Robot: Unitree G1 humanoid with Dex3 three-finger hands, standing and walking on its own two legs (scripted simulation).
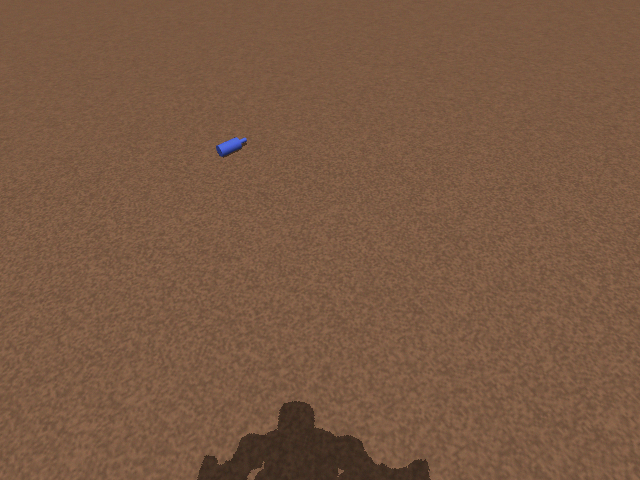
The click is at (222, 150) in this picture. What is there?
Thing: lying bottle
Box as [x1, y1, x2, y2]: [216, 137, 246, 156]
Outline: 246,139 242,138 239,140 235,137 217,145 216,149 218,153 222,156 241,147 240,144 246,141
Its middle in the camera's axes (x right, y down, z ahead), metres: -0.46 -0.51 +2.13
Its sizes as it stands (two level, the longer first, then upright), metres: 0.172 0.065 0.065
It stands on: the floor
